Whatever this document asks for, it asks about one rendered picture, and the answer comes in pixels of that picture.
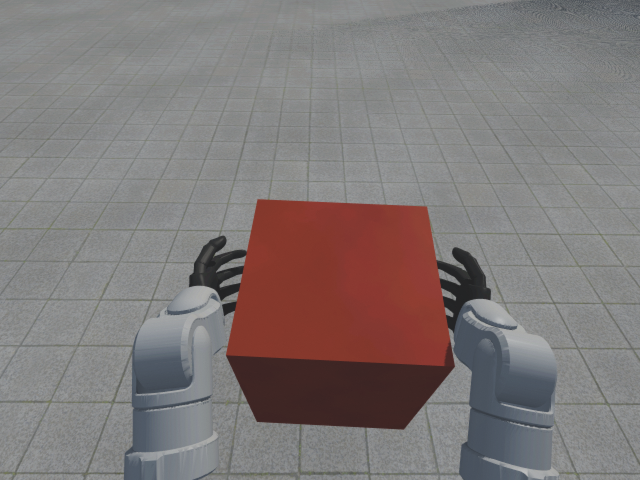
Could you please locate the robot right hand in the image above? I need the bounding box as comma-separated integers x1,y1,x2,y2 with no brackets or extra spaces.
436,247,491,333

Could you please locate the robot left hand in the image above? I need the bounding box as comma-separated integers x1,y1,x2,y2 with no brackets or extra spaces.
189,236,247,316

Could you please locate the right robot forearm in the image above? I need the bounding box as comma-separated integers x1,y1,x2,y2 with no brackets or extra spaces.
453,299,559,480

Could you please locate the left robot forearm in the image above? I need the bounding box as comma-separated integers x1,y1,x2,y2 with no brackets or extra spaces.
124,286,227,480

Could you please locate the carton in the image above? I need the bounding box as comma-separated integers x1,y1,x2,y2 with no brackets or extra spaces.
226,199,455,430

